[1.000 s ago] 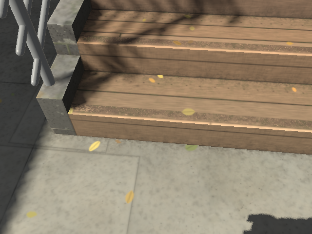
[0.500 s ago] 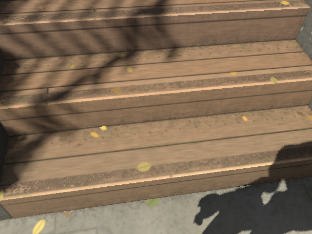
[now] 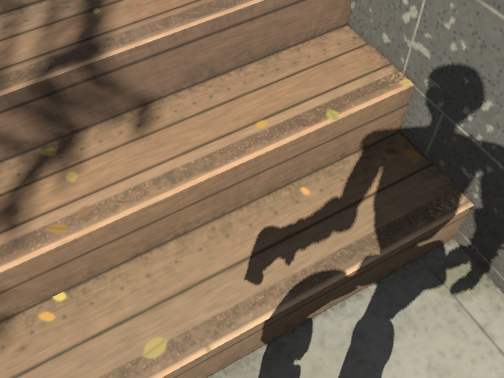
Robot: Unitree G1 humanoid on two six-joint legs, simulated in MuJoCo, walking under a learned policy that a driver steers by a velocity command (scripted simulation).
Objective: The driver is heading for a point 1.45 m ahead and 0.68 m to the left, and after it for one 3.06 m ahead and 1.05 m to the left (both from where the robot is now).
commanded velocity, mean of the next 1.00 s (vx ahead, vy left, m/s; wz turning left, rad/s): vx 0.03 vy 0.00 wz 0.42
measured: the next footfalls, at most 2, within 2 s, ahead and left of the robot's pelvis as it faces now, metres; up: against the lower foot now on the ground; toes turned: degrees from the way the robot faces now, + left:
left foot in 0.52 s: +0.01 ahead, +0.16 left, +0.00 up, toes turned +18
right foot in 1.02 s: +0.12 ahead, -0.03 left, +0.00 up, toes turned +35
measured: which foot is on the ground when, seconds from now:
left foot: up 0.00-0.50, down 0.52-1.00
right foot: down 0.00-0.52, up 0.54-1.00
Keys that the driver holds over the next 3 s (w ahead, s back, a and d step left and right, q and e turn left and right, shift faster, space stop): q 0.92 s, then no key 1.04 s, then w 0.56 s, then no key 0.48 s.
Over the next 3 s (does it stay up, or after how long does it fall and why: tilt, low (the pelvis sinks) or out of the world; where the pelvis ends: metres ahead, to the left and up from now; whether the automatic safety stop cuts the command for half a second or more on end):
stays up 0.15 0.20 0.01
